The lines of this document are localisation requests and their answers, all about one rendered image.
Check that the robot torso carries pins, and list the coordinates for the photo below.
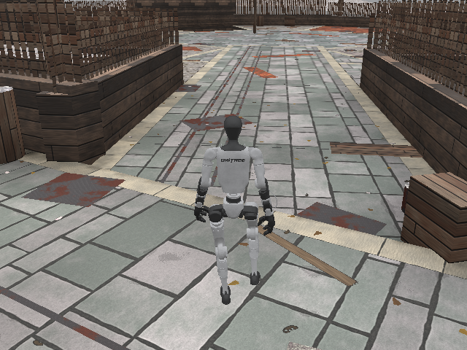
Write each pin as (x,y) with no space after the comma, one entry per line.
(233,169)

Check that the robot left hand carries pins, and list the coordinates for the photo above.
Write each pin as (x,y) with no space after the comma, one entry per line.
(199,211)

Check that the robot right hand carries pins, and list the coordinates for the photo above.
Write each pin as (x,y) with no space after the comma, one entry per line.
(270,225)

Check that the robot right foot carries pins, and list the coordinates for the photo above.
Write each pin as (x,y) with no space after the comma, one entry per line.
(254,280)

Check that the robot left forearm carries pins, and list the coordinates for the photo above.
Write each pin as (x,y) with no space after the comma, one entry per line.
(201,194)

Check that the right robot upper arm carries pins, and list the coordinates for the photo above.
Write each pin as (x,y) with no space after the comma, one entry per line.
(256,155)

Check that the robot right forearm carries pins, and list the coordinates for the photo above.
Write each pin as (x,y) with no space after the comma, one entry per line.
(265,200)

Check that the left robot upper arm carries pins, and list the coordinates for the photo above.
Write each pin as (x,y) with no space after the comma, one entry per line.
(207,164)

